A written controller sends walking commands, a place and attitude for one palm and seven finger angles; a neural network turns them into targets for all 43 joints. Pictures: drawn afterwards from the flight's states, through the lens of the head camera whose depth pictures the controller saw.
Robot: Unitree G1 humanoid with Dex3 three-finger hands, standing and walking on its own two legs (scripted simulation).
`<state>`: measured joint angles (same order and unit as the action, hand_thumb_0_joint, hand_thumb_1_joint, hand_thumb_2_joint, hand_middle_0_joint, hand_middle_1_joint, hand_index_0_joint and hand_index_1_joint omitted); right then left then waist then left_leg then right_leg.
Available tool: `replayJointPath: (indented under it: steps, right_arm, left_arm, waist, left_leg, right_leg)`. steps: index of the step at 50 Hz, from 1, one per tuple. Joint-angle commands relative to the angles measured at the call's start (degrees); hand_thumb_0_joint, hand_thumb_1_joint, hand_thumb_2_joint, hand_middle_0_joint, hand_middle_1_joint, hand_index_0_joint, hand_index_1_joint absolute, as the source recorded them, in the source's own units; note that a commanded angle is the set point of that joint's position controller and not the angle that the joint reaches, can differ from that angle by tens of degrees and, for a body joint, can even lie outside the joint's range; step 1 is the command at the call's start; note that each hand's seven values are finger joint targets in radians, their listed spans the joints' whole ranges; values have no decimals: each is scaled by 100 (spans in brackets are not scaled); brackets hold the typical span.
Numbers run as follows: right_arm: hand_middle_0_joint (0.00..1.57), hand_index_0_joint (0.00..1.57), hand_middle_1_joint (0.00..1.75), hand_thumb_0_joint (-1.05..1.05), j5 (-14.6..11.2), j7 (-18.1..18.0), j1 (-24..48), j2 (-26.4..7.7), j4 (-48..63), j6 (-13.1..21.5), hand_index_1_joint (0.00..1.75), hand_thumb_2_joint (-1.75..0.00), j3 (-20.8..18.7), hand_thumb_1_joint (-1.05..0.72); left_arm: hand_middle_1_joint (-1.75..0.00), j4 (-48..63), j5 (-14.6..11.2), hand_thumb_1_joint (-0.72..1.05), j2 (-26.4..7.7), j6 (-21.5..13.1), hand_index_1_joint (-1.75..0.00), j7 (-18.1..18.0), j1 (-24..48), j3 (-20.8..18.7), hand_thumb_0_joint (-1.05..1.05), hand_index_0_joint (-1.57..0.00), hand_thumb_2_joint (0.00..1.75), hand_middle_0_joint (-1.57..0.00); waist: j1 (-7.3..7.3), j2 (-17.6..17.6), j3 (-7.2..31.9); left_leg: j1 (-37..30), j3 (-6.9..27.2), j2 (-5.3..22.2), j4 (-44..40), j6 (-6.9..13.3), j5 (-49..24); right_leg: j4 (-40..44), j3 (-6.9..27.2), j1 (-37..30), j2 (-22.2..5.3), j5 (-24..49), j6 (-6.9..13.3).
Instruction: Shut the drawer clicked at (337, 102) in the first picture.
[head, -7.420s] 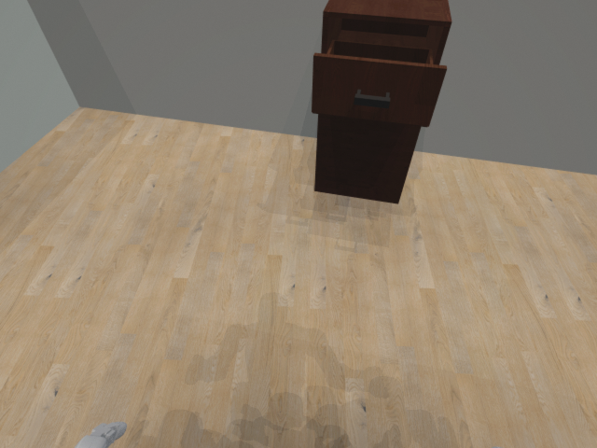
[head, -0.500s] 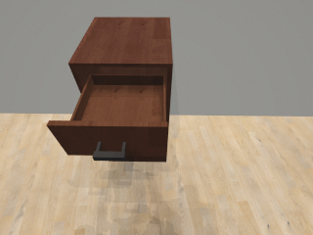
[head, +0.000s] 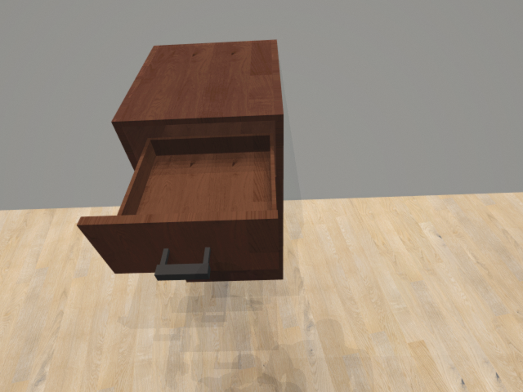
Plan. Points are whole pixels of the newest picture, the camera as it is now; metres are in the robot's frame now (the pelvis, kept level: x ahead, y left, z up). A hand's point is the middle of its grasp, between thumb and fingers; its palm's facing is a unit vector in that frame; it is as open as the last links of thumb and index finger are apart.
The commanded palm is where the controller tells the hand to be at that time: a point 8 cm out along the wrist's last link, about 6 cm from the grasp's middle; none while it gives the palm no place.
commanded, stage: look again from close up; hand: left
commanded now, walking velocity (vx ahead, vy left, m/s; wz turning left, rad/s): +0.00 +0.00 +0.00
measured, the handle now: (184, 262) +0.36 +0.18 -0.06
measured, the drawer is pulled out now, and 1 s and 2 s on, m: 0.30 0.30 0.30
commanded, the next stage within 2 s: shuffle to correct the standing spot in 0.12 s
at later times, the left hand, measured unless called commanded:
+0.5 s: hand out of the picture +0.02 +0.15 -0.18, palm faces +0.02 -0.98 -0.18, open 7.4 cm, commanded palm none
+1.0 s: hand out of the picture +0.07 +0.17 -0.17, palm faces +0.04 -0.96 -0.27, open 7.4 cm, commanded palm none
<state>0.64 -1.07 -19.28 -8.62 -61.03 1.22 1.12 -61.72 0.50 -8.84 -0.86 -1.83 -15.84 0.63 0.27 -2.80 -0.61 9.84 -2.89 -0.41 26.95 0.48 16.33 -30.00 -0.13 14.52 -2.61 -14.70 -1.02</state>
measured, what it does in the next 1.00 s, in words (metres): stands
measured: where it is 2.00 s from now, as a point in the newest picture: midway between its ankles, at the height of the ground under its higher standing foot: outside the picture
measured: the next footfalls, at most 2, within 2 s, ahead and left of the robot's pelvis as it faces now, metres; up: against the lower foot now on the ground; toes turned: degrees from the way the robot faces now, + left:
left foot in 1.14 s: +0.09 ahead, +0.10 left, +0.01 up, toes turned +4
left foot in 1.70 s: -0.07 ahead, +0.11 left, +0.00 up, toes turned +4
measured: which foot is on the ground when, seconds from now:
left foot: down 0.00-1.00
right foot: down 0.00-1.00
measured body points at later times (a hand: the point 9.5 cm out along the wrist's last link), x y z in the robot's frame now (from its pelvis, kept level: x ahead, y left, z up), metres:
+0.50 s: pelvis +0.04 -0.02 -0.01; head +0.05 -0.03 +0.44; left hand +0.02 +0.20 -0.16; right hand +0.02 -0.24 -0.17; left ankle -0.02 +0.11 -0.74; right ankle +0.01 -0.13 -0.74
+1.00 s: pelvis +0.04 -0.02 +0.00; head +0.07 -0.04 +0.45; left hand +0.07 +0.22 -0.15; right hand +0.07 -0.25 -0.17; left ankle -0.02 +0.11 -0.73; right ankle +0.02 -0.13 -0.74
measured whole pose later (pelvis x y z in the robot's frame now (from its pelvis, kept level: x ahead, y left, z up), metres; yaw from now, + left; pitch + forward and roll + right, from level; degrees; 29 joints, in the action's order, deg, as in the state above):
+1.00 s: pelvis +0.04 -0.02 +0.00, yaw +1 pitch +0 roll +1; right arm -0.2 -2.1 -12.7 -10.3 -60.7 0.1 -1.1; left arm -60.2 0.9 -9.2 -1.6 -3.4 -12.7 -0.8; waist 0.0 -1.9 -4.3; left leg 9.2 -3.8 2.6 30.1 -1.6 18.6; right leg -30.1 -2.5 11.9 -0.6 -17.8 1.0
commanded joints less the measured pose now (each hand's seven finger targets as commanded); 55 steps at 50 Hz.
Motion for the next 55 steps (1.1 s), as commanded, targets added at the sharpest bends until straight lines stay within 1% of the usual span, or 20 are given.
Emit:
replayJointPath:
  steps: [1,11,14,17,20,27,31,33,35,37,42,47,48,49,50,51,52,53,54,55]
  right_arm:
    - [20,20,30,0,9,-28,-318,-552,115,113,30,-90,-94,-90]
    - [20,20,30,0,2,-61,-203,-535,-57,103,30,-90,-94,-90]
    - [20,20,30,0,27,-47,-232,-502,-117,51,30,-90,-97,-90]
    - [20,20,30,0,49,-15,-176,-504,-110,24,30,-90,-113,-90]
    - [20,20,30,0,59,-10,-193,-478,-104,39,30,-90,-131,-90]
    - [20,20,30,0,43,-65,-356,-493,-168,174,30,-90,-148,-90]
    - [20,20,30,0,12,-167,-433,-473,-212,173,30,-90,-137,-90]
    - [20,20,30,0,-20,-204,-349,-435,-168,132,30,-90,-127,-90]
    - [20,20,30,0,-53,-223,-267,-435,-131,85,30,-90,-141,-90]
    - [20,20,30,0,-66,-218,-227,-465,-112,51,30,-90,-192,-90]
    - [20,20,30,0,-45,-204,-122,-467,-82,1,30,-90,-249,-90]
    - [20,20,30,0,-34,-166,-32,-499,-5,-3,30,-90,-241,-90]
    - [20,20,30,0,-81,-77,568,-979,427,4,30,-90,-419,-90]
    - [20,20,30,0,-84,-40,606,-779,761,18,30,-90,-357,-90]
    - [20,20,30,0,-89,-43,669,-399,813,13,30,-90,-313,-90]
    - [20,20,30,0,-64,-39,782,-432,782,13,30,-90,-313,-90]
    - [20,20,30,0,-67,-17,842,-364,796,-29,30,-90,-285,-90]
    - [20,20,30,0,-83,0,635,-341,743,-81,30,-90,-293,-90]
    - [20,20,30,0,-49,24,297,-305,619,-106,30,-90,-296,-90]
    - [20,20,30,0,-18,31,159,-458,531,-116,30,-90,-306,-90]
  left_arm:
    - [-30,171,2,90,-567,-68,-30,-31,-358,-113,0,-20,90,-20]
    - [-30,85,1,90,-616,-89,-30,-49,-328,-131,0,-20,90,-20]
    - [-30,10,32,90,-600,-55,-30,-19,-377,-133,0,-20,90,-20]
    - [-30,19,67,90,-641,-32,-30,16,-396,-158,0,-20,90,-20]
    - [-30,26,68,90,-648,-46,-30,51,-442,-181,0,-20,90,-20]
    - [-30,-34,58,90,-595,-134,-30,61,-646,-231,0,-20,90,-20]
    - [-30,-78,25,90,-514,-174,-30,-30,-744,-237,0,-20,90,-20]
    - [-30,-136,-15,90,-612,-189,-30,-82,-834,-259,0,-20,90,-20]
    - [-30,-121,-36,90,-645,-179,-30,-113,-792,-231,0,-20,90,-20]
    - [-30,-44,-30,90,-667,-139,-30,-128,-662,-243,0,-20,90,-20]
    - [-30,156,-2,90,-585,-13,-30,-139,-434,-272,0,-20,90,-20]
    - [-30,248,19,90,-649,-32,-30,-130,-403,-262,0,-20,90,-20]
    - [-30,-2,73,90,-1021,-185,-30,-308,-924,-342,0,-20,90,-20]
    - [-30,134,127,90,-1287,-213,-30,-287,-980,-420,0,-20,90,-20]
    - [-30,284,105,90,-1270,-222,-30,-266,-1055,-396,0,-20,90,-20]
    - [-30,343,140,90,-894,-228,-30,-280,-896,-281,0,-20,90,-20]
    - [-30,442,128,90,-875,-174,-30,-260,-752,-244,0,-20,90,-20]
    - [-30,574,94,90,-967,-108,-30,-228,-364,-220,0,-20,90,-20]
    - [-30,716,45,90,-1005,-70,-30,-196,58,-212,0,-20,90,-20]
    - [-30,720,6,90,-919,-7,-30,-171,138,-195,0,-20,90,-20]
  waist:
    - [-28,419,-310]
    - [-5,303,-108]
    - [7,453,-210]
    - [-8,444,-608]
    - [10,306,-756]
    - [6,185,-380]
    - [-8,55,-16]
    - [-57,324,151]
    - [-25,519,139]
    - [-1,484,160]
    - [-21,227,-78]
    - [-45,372,207]
    - [-295,1481,266]
    - [-300,1466,504]
    - [-346,1880,944]
    - [-234,1512,997]
    - [-239,1202,921]
    - [23,757,844]
    - [258,519,753]
    - [303,350,448]
  left_leg:
    - [393,532,539,-652,147,-794]
    - [-1,403,566,-557,75,-1440]
    - [30,349,534,-574,111,-340]
    - [275,330,465,-520,140,360]
    - [289,299,439,-399,160,362]
    - [7,234,562,13,225,-1072]
    - [-330,154,607,331,123,-3275]
    - [-200,77,522,387,2,-3409]
    - [-232,74,517,208,-69,-3250]
    - [-377,72,551,20,-65,-3122]
    - [-635,89,723,-242,13,-3518]
    - [-647,130,717,-359,15,-2843]
    - [227,-173,701,1430,-134,-2566]
    - [1370,-233,135,1709,-223,-278]
    - [1842,-1,105,1812,-45,1160]
    - [1944,122,122,1790,-26,1308]
    - [1527,111,159,1602,-39,1132]
    - [760,64,146,1007,-61,639]
    - [-15,-88,44,392,-121,-416]
    - [-360,46,197,188,-101,-654]
  right_leg:
    - [480,355,-222,-274,628,308]
    - [464,356,-433,-351,1485,329]
    - [531,360,-307,-275,308,381]
    - [685,461,36,-271,-791,444]
    - [681,530,211,-240,-906,518]
    - [11,297,-134,-204,831,610]
    - [-418,204,-517,-267,3234,522]
    - [-409,275,-949,-459,4652,470]
    - [-345,283,-1032,-545,5365,394]
    - [-299,274,-951,-548,5047,373]
    - [-103,202,-528,-423,3368,303]
    - [164,274,-731,-476,3235,338]
    - [453,416,-929,-649,5582,-19]
    - [60,855,-2368,-1121,7845,356]
    - [-154,1199,-2869,-1484,8509,577]
    - [-158,925,-2835,-1428,8051,775]
    - [-41,767,-2296,-1319,6912,837]
    - [53,607,-1452,-1149,5370,839]
    - [21,340,-777,-904,3903,704]
    - [102,285,-72,-674,1811,520]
